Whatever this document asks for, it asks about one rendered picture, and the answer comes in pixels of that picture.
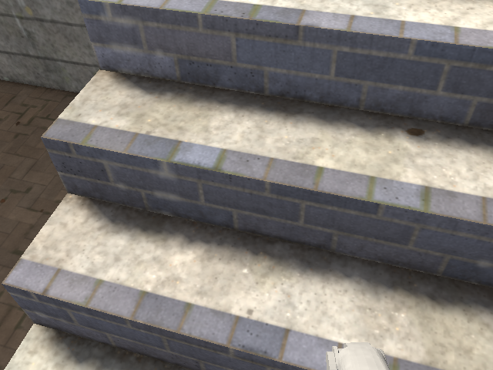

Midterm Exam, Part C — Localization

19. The robot right thigh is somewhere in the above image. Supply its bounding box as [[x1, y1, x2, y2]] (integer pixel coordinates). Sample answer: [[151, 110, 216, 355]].
[[326, 342, 390, 370]]

